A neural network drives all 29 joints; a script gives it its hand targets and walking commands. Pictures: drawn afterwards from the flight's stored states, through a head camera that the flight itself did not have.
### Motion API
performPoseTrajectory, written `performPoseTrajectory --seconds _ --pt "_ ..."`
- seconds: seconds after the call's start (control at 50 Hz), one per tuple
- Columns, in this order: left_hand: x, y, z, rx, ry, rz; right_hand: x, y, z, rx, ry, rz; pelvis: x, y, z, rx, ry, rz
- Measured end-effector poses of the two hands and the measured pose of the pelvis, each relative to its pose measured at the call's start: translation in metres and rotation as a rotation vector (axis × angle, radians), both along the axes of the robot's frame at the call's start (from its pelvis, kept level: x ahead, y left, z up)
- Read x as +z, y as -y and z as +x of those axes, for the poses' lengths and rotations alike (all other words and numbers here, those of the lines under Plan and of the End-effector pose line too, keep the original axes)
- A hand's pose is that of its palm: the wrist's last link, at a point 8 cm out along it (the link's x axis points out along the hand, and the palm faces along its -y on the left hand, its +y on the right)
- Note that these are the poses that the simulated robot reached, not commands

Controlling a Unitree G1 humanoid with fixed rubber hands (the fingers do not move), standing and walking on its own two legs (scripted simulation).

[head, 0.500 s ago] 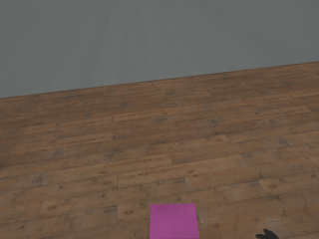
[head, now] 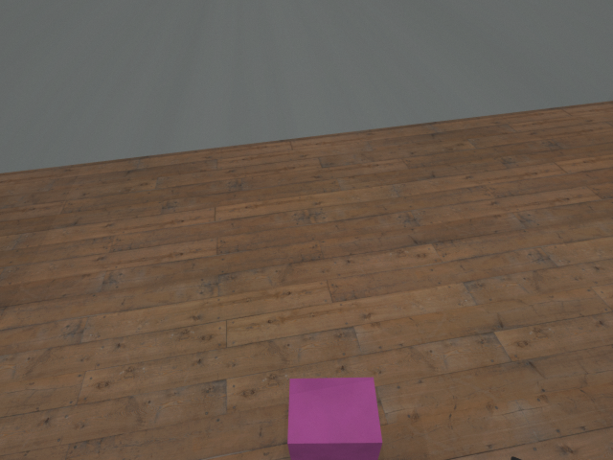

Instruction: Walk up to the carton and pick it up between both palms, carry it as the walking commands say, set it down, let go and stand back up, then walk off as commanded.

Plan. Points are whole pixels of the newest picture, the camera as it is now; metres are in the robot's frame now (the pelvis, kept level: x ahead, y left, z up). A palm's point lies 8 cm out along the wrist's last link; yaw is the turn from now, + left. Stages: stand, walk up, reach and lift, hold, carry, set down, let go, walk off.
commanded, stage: stand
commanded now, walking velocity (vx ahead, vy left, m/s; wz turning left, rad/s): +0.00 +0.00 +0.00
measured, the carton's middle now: (332, 431) +0.40 +0.00 -0.62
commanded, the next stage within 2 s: walk off in 0.06 s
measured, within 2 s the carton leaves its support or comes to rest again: neither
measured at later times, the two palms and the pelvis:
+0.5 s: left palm out of the picture +0.03 +0.28 -0.11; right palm out of the picture +0.05 -0.26 -0.12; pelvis -0.03 +0.00 +0.00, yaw +0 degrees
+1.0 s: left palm out of the picture -0.15 +0.32 -0.13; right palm out of the picture -0.16 -0.22 -0.11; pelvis -0.22 +0.05 +0.00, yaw -2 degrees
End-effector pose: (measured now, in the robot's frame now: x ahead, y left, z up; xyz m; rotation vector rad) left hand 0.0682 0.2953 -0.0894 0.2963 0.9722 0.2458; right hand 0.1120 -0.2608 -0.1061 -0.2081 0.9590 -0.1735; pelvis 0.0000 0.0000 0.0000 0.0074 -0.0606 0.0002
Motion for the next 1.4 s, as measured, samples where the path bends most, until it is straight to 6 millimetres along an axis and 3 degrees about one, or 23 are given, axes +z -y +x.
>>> performPoseTrajectory --seconds 0.22,0.38,0.52,0.64,0.74,0.82,0.94,1.1,1.18,1.26,1.34,1.4 --pt "0.001 0.000 0.001 0.000 0.005 -0.001 -0.001 0.001 -0.007 -0.003 -0.011 -0.002 0.001 0.000 -0.004 0.000 0.000 0.000" --pt "-0.002 0.003 -0.010 0.007 -0.012 -0.013 -0.004 0.002 -0.024 -0.012 -0.050 0.000 0.002 0.000 -0.013 -0.001 0.006 0.000" --pt "-0.019 0.016 -0.049 0.035 -0.102 -0.062 -0.014 0.000 -0.066 -0.031 -0.152 -0.003 -0.001 -0.003 -0.039 -0.004 0.044 -0.007" --pt "-0.035 0.006 -0.087 0.051 -0.156 -0.093 -0.018 -0.011 -0.114 -0.049 -0.234 -0.036 -0.006 -0.019 -0.072 0.002 0.065 -0.019" --pt "-0.054 -0.012 -0.111 0.039 -0.168 -0.122 -0.022 -0.030 -0.162 -0.049 -0.280 -0.074 -0.015 -0.042 -0.115 0.007 0.047 -0.045" --pt "-0.046 -0.021 -0.142 0.024 -0.186 -0.129 -0.010 -0.039 -0.205 -0.074 -0.310 -0.080 -0.003 -0.051 -0.146 -0.010 0.069 -0.082" --pt "-0.040 -0.028 -0.189 0.016 -0.213 -0.119 0.000 -0.042 -0.241 -0.075 -0.278 -0.086 0.003 -0.055 -0.194 -0.026 0.004 -0.084" --pt "-0.038 -0.015 -0.260 -0.001 -0.196 -0.079 -0.028 -0.034 -0.330 -0.107 -0.257 -0.023 -0.010 -0.041 -0.279 -0.072 0.027 -0.038" --pt "-0.033 -0.001 -0.318 0.013 -0.188 -0.047 -0.047 -0.026 -0.381 -0.109 -0.259 0.024 -0.016 -0.027 -0.329 -0.076 0.078 -0.012" --pt "-0.014 0.008 -0.374 0.033 -0.190 -0.030 -0.041 -0.025 -0.417 -0.097 -0.245 0.056 -0.003 -0.022 -0.368 -0.059 0.108 0.046" --pt "-0.003 0.010 -0.392 0.019 -0.141 -0.007 -0.040 -0.023 -0.452 -0.087 -0.221 0.073 -0.001 -0.017 -0.410 -0.052 0.061 0.058" --pt "-0.001 0.013 -0.401 -0.004 -0.098 -0.002 -0.046 -0.022 -0.489 -0.084 -0.243 0.073 -0.004 -0.018 -0.444 -0.049 0.030 0.060"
